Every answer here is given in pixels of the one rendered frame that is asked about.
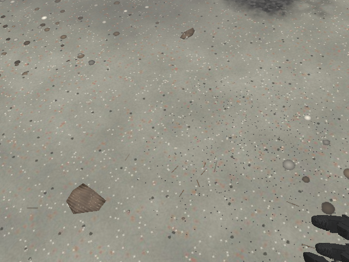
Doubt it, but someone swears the right robot hand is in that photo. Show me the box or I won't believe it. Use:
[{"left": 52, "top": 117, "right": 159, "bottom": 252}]
[{"left": 303, "top": 215, "right": 349, "bottom": 262}]

